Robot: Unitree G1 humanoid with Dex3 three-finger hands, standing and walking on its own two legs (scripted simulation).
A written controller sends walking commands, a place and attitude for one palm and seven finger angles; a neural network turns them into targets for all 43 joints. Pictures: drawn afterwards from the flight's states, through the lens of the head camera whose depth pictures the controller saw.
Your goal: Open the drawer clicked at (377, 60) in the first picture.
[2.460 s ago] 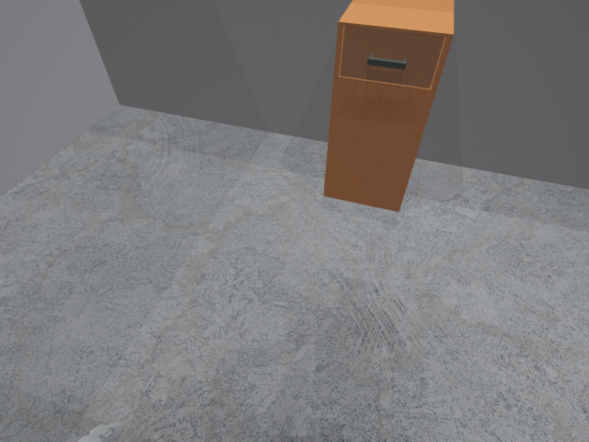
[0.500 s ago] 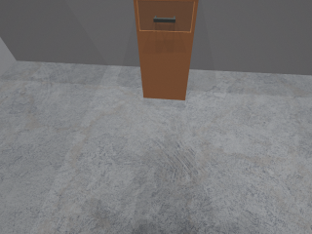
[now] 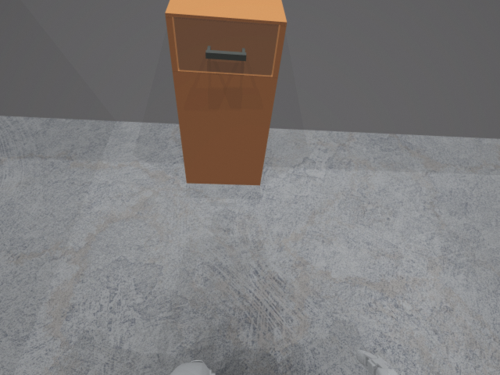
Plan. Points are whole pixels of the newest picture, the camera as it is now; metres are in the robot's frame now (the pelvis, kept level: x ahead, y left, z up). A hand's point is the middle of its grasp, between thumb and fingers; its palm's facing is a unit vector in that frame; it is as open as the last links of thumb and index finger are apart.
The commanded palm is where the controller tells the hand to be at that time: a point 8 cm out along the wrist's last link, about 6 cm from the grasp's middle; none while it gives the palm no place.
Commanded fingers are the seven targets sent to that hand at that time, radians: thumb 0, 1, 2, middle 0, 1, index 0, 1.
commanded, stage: walk to a spot facing it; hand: left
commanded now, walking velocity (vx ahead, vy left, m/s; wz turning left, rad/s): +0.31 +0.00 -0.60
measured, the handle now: (226, 52) +1.05 +0.20 -0.03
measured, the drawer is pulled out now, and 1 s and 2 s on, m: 0.00 0.00 0.00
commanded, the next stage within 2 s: turn to face it in 0.58 s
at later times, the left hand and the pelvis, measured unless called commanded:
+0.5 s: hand (203, 263) +0.35 +0.13 -0.15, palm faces -0.32 -0.93 -0.16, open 7.4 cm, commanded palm none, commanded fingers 0.00 0.90 0.90 -0.20 -0.30 -0.20 -0.30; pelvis +0.18 +0.00 +0.01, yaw -17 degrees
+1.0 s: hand (205, 238) +0.42 +0.14 -0.16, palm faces -0.24 -0.96 -0.16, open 7.4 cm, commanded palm none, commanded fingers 0.00 0.90 0.90 -0.20 -0.30 -0.20 -0.30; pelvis +0.28 +0.00 +0.01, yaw -18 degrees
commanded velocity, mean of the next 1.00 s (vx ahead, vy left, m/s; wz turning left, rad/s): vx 0.06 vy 0.00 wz -0.18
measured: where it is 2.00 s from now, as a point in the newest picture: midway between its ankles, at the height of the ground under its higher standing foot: outside the picture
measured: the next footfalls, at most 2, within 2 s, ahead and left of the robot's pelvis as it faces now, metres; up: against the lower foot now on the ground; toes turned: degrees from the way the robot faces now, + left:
right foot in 0.54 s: +0.31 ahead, -0.13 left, +0.00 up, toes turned -25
left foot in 0.94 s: +0.37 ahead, +0.09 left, +0.00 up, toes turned -15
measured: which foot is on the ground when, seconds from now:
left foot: down 0.00-0.54, up 0.56-0.92, down 0.94-1.00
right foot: up 0.00-0.52, down 0.54-0.96, up 0.98-1.00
